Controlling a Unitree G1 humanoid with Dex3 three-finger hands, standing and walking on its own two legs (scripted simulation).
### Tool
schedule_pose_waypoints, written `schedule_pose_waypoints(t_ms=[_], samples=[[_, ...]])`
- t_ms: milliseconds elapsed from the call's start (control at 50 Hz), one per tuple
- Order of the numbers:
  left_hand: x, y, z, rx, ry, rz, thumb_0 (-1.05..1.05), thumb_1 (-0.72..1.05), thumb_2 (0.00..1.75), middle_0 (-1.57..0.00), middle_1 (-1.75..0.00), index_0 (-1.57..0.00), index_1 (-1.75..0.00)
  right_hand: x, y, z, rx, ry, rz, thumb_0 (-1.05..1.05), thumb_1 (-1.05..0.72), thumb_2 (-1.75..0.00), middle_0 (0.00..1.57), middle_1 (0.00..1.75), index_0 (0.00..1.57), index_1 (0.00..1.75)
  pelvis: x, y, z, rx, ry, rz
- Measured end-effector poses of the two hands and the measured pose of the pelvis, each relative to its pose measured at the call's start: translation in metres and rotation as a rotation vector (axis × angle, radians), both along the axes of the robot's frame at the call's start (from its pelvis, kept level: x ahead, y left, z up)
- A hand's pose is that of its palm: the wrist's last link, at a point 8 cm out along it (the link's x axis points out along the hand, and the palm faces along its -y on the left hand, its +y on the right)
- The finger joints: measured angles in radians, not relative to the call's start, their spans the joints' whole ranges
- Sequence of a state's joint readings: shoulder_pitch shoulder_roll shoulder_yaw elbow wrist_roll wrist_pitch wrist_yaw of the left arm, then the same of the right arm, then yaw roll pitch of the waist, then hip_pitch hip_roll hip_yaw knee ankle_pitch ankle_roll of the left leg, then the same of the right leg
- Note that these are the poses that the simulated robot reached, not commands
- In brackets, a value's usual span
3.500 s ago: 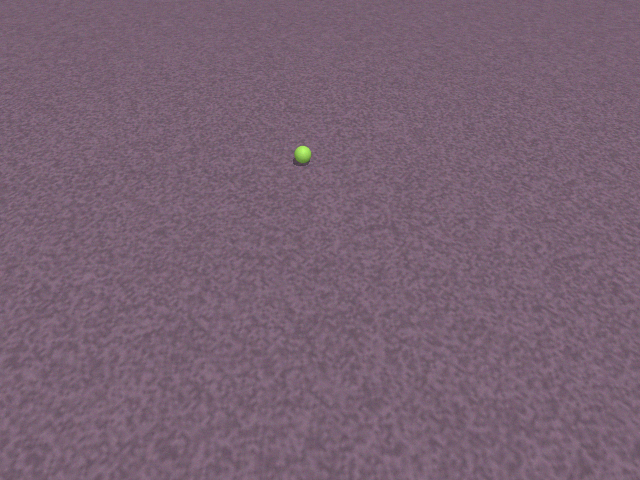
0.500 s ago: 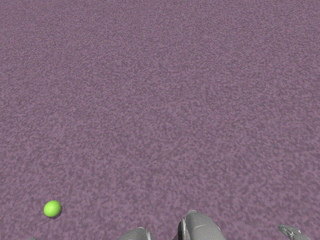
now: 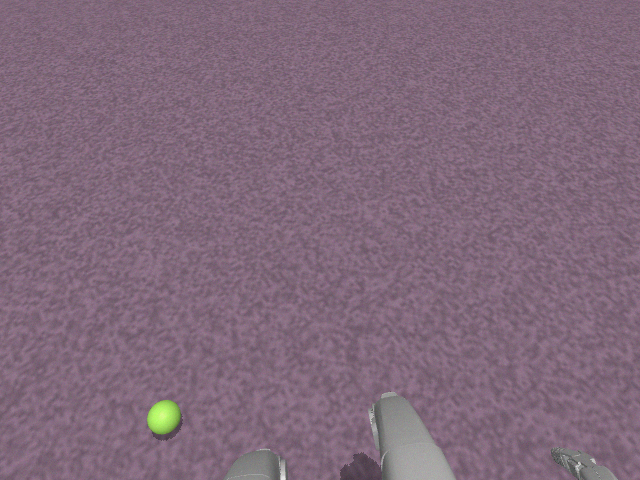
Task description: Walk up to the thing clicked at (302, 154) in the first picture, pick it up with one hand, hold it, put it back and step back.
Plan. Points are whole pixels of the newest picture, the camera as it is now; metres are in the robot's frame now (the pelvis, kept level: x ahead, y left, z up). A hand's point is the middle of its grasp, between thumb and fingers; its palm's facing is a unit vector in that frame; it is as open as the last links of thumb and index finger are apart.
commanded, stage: walk up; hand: left
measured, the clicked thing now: (164, 416) +0.36 +0.42 -0.67
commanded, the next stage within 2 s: none
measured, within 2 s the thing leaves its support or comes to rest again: neither
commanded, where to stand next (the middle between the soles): -0.06 +0.32 m, yaw -20 degrees
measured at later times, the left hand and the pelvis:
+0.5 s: hand out of the picture +0.04 +0.50 -0.09, palm faces -0.14 -0.78 -0.61, open 7.3 cm; pelvis -0.09 +0.21 +0.00, yaw -8 degrees
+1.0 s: hand out of the picture -0.05 +0.63 -0.11, palm faces -0.38 -0.84 -0.40, open 7.3 cm; pelvis -0.17 +0.38 +0.03, yaw -21 degrees
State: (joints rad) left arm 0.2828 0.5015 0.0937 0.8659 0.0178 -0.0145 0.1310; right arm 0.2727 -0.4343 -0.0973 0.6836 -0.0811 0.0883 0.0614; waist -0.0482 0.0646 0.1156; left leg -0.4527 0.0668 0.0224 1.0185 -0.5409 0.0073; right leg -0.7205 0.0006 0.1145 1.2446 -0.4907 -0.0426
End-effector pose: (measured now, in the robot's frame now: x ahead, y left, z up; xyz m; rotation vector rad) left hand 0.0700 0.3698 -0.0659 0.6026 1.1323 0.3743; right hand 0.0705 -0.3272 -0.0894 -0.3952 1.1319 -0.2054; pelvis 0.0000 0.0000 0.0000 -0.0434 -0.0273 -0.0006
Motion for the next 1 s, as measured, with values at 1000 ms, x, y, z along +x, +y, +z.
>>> schedule_pose_waypoints(t_ms=[1000], samples=[[-0.109,0.302,-0.008,-0.227,0.163,-0.328,0.0,0.9,0.89,-0.2,-0.3,-0.21,-0.3,-0.317,0.391,0.02,0.017,0.048,-0.382,0.01,-0.9,-0.89,0.21,0.3,0.21,0.3,-0.173,0.379,0.029,0.038,0.003,-0.362]])
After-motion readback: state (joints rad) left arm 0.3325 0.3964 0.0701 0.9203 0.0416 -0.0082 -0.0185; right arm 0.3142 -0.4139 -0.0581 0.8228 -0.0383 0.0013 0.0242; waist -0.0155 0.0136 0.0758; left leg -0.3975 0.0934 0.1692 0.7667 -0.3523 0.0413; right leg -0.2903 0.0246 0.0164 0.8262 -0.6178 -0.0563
